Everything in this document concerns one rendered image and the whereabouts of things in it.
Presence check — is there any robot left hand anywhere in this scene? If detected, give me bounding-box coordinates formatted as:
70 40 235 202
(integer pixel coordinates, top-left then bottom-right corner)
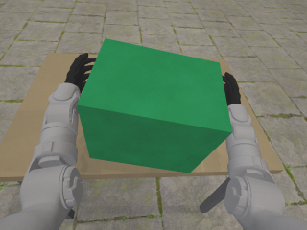
64 53 96 94

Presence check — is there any robot right hand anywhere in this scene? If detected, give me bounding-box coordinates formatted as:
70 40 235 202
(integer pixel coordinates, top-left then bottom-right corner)
222 72 241 106

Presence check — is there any table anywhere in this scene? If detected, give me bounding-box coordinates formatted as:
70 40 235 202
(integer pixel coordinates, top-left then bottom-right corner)
0 52 284 219

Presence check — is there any left robot upper arm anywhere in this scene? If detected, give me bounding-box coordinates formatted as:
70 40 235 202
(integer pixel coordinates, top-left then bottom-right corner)
0 164 83 230

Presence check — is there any right robot upper arm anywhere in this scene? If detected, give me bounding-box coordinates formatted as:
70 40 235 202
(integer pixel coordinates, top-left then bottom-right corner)
224 175 307 230

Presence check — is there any robot left forearm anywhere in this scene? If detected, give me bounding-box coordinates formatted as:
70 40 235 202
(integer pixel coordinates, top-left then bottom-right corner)
19 82 81 208

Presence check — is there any carton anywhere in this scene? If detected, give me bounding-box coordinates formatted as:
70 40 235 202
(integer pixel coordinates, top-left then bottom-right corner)
77 38 232 173

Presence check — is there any robot right forearm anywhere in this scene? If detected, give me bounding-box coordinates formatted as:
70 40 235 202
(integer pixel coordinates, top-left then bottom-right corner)
225 103 286 215

